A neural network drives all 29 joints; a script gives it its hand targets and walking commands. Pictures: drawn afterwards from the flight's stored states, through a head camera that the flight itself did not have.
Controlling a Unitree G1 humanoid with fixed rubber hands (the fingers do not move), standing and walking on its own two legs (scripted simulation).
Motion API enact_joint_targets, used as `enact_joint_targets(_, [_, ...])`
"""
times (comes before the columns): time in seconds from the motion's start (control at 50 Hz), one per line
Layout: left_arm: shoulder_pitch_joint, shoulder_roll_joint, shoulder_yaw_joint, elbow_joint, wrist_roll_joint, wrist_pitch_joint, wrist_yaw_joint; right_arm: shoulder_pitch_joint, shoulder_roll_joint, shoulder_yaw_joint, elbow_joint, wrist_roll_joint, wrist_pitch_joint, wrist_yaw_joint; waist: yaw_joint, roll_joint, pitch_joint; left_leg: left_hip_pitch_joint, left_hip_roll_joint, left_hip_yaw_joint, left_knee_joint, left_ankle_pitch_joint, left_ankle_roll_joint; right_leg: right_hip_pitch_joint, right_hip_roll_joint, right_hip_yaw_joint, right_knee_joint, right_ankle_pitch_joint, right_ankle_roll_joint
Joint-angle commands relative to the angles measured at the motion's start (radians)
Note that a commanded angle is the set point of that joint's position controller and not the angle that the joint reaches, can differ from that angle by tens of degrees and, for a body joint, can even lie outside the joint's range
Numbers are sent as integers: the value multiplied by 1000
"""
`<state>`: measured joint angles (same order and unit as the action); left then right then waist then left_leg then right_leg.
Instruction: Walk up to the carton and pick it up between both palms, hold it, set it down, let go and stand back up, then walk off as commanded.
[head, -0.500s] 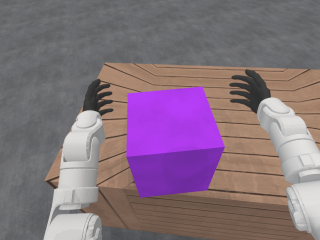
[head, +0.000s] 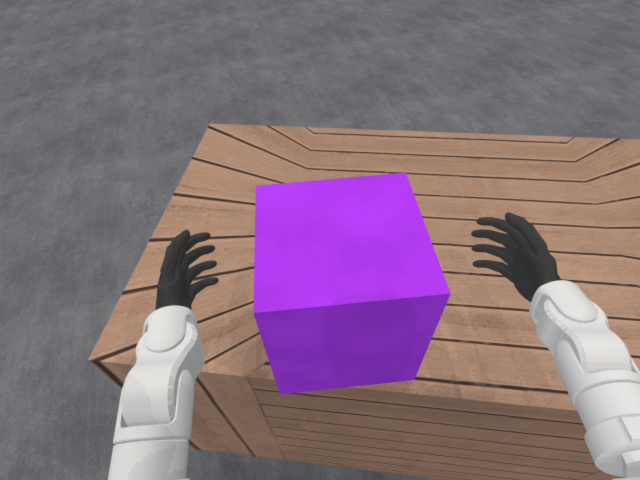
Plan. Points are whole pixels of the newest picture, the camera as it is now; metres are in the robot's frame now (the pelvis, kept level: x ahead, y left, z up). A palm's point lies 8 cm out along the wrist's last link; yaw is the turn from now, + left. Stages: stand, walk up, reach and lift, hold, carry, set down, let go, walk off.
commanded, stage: set down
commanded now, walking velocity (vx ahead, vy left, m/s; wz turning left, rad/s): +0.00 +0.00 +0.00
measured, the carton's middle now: (339, 288) +0.39 +0.03 -0.01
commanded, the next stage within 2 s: none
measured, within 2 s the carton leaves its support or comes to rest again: neither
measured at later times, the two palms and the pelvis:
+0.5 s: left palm (187, 344) +0.26 +0.20 +0.05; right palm (551, 343) +0.31 -0.23 +0.02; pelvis +0.00 +0.00 +0.00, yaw +0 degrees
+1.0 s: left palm (196, 390) +0.22 +0.19 +0.00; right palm (563, 404) +0.25 -0.25 -0.02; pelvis +0.01 +0.00 +0.00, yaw +0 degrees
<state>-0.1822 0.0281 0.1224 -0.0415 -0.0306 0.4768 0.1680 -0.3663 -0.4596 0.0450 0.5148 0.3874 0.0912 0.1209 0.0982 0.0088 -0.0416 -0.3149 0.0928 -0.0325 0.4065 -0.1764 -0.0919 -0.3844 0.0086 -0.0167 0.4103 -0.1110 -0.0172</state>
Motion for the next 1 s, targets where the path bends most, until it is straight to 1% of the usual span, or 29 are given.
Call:
enact_joint_targets(0.0, [-132, 67, -43, -227, -46, -96, 19, -236, -199, -123, -188, -22, -106, 24, -74, -101, -334, 193, -124, 75, -91, 120, 68, 325, 65, -8, -84, -8, -6])
enact_joint_targets(0.06, [-212, 78, -67, -145, -60, -126, 22, -288, -170, -124, -194, -25, -106, 37, -67, -96, -312, 138, -128, 71, -113, -30, 96, 282, 45, 22, -86, -157, -6])
enact_joint_targets(0.14, [7, 14, -83, -51, -50, -148, 9, -49, -161, -96, -110, -34, -121, 49, -77, -152, -240, 171, -110, 65, -116, -5, 96, 286, 48, 23, -100, -152, -18])
enact_joint_targets(0.16, [-68, 31, -59, -18, -27, -156, 12, -107, -143, -104, -72, -34, -130, 51, -69, -106, -248, 170, -114, 69, -113, -11, 97, 271, 40, 24, -98, -151, -18])
enact_joint_targets(0.22, [109, -16, -104, -98, -16, -200, -1, 55, -143, -138, -97, -17, -190, 63, -101, -61, -295, 264, -110, 61, -95, 117, 71, 286, 51, 2, -90, -30, -26])
enact_joint_targets(0.24, [95, -7, -90, -93, -19, -236, 5, 73, -145, -127, -109, -37, -217, 68, -85, -113, -278, 231, -108, 62, -80, 120, 75, 299, 54, 5, -90, -10, -31])
enact_joint_targets(0.26, [100, -14, -98, -118, -9, -249, 10, 85, -138, -123, -107, -30, -234, 69, -101, -88, -289, 251, -119, 56, -89, 134, 71, 305, 48, 1, -97, -6, -29])
enact_joint_targets(0.28, [-33, 40, -78, -93, -10, -265, 12, -31, -141, -129, -117, -36, -230, 66, -71, -83, -277, 180, -117, 71, -87, 75, 86, 285, 36, 29, -82, -42, -31])
enact_joint_targets(0.32, [29, 0, -122, -114, -24, -304, 34, 24, -174, -149, -94, -46, -262, 80, -94, -58, -290, 187, -99, 62, -96, 16, 79, 266, 44, 6, -85, -94, -39])
enact_joint_targets(0.34, [171, -12, -118, -85, -4, -313, 29, 136, -136, -118, -89, -20, -275, 82, -70, -78, -224, 206, -109, 66, -93, 44, 83, 291, 45, 13, -87, -67, -33])
enact_joint_targets(0.4, [-6, 32, -122, -66, -28, -368, 38, -44, -113, -143, -155, -32, -318, 86, -65, -103, -301, 140, -115, 81, -82, -2, 99, 240, 37, 22, -80, -117, -37])
enact_joint_targets(0.42, [201, -31, -148, -1, -7, -375, 35, 184, -92, -108, -61, -47, -322, 91, -87, -112, -229, 152, -113, 60, -96, -7, 107, 286, 30, 22, -92, -122, -33])
enact_joint_targets(0.48, [-35, 26, -144, 28, -31, -404, 43, -30, -125, -138, -61, -53, -334, 98, -67, -108, -287, 129, -109, 67, -98, -69, 108, 202, 27, 23, -86, -191, -42])
enact_joint_targets(0.5, [253, -53, -154, 7, -3, -417, 49, 240, -82, -115, -25, -44, -351, 98, -78, -117, -216, 181, -106, 64, -99, -2, 96, 262, 31, 20, -94, -129, -46])
enact_joint_targets(0.52, [214, -34, -159, 13, -1, -444, 42, 203, -101, -93, -24, -31, -372, 105, -58, -111, -235, 188, -108, 68, -83, 27, 95, 249, 37, 21, -84, -95, -43])
enact_joint_targets(0.54, [310, -65, -169, 76, 13, -438, 29, 289, -66, -77, 7, -28, -374, 102, -88, -114, -197, 197, -108, 67, -81, 29, 94, 272, 37, 17, -89, -80, -40])
enact_joint_targets(0.58, [59, 14, -150, 15, -13, -472, 53, 144, -75, -118, 2, -44, -383, 101, -83, -91, -255, 132, -118, 66, -95, -71, 101, 240, 17, 34, -84, -171, -41])
enact_joint_targets(0.62, [329, -55, -170, 35, 22, -487, 50, 329, -55, -87, 51, -26, -407, 105, -78, -96, -173, 181, -109, 63, -97, -13, 97, 258, 23, 26, -91, -137, -43])
enact_joint_targets(0.7, [366, -50, -184, 55, 26, -553, 26, 400, -46, -109, 33, -66, -483, 85, -127, -129, -178, 199, -112, 54, -71, 74, 86, 288, 32, 19, -84, -42, -42])
enact_joint_targets(0.74, [316, -11, -165, 84, 40, -585, 30, 312, -46, -94, 14, -63, -506, 87, -92, -98, -179, 137, -125, 78, -67, 27, 86, 299, 24, 37, -81, -61, -34])
enact_joint_targets(0.8, [397, -7, -153, 78, 45, -627, 30, 406, -19, -97, -29, -86, -539, 80, -90, -128, -202, 127, -126, 75, -49, 28, 95, 325, 4, 71, -77, -56, -25])
enact_joint_targets(0.82, [398, -32, -192, 79, 33, -632, 35, 397, -58, -96, 22, -71, -547, 86, -123, -114, -206, 165, -117, 60, -46, 77, 84, 296, 22, 40, -61, -12, -26])
enact_joint_targets(0.84, [390, -24, -181, 62, 31, -652, 34, 392, -28, -77, -2, -55, -564, 85, -96, -97, -212, 164, -121, 59, -42, 87, 88, 307, 17, 54, -62, -2, -27])
enact_joint_targets(0.86, [376, -45, -203, 48, 14, -670, 41, 362, -74, -96, -8, -57, -578, 98, -123, -108, -246, 180, -115, 50, -41, 79, 85, 278, 36, 25, -60, -38, -24])
enact_joint_targets(0.88, [383, -32, -216, 91, 33, -666, 40, 389, -55, -88, 58, -52, -572, 94, -113, -69, -202, 194, -112, 60, -51, 39, 78, 251, 32, 25, -74, -92, -28])
enact_joint_targets(0.9, [316, -19, -190, 126, 28, -671, 47, 325, -85, -105, 30, -63, -577, 99, -119, -124, -210, 148, -108, 60, -47, 2, 81, 236, 36, 30, -67, -105, -30])
enact_joint_targets(0.94, [299, 1, -189, 135, 42, -668, 58, 320, -52, -92, 46, -56, -574, 106, -87, -106, -193, 124, -109, 64, -55, -54, 96, 232, 15, 51, -73, -192, -33])
enact_joint_targets(0.96, [389, -22, -188, 205, 44, -664, 47, 448, -31, -72, 107, -58, -569, 98, -126, -138, -142, 155, -115, 61, -38, -47, 93, 228, 17, 60, -75, -202, -23])
enact_joint_targets(0.98, [422, -15, -192, 170, 63, -663, 42, 449, -22, -53, 136, -57, -564, 108, -112, -103, -123, 162, -108, 55, -61, -30, 88, 256, 15, 52, -86, -179, -28])
